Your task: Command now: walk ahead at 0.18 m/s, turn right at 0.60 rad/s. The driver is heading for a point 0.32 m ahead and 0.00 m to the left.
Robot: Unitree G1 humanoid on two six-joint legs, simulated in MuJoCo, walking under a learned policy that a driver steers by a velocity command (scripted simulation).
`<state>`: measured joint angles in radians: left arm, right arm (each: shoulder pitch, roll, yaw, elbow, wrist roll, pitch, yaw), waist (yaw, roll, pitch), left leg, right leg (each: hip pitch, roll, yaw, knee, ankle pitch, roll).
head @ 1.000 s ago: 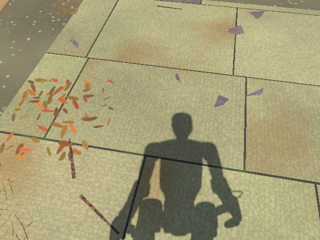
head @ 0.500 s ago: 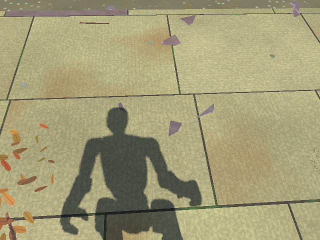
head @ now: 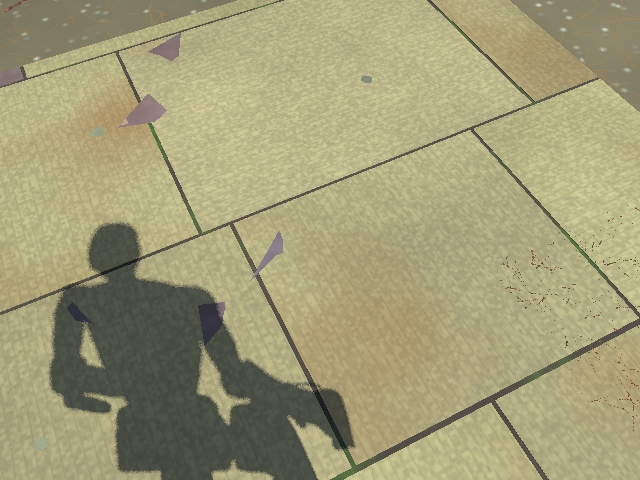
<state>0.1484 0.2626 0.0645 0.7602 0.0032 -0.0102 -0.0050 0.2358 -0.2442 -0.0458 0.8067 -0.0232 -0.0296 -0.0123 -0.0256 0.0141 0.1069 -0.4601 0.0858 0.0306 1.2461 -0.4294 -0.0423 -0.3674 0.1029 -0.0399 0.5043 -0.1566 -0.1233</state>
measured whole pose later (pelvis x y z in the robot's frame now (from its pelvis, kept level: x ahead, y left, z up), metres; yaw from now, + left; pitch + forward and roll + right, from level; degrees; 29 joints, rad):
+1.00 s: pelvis +0.11 +0.06 +0.02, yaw -8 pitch -2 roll +0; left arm 0.23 0.23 0.00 1.08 0.00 0.01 0.04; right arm 0.23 -0.24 0.00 0.99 -0.01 0.00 -0.03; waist 0.00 0.00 0.04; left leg -0.13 -0.04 0.01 0.36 -0.20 0.05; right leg -0.07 0.07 0.10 0.33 -0.22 -0.03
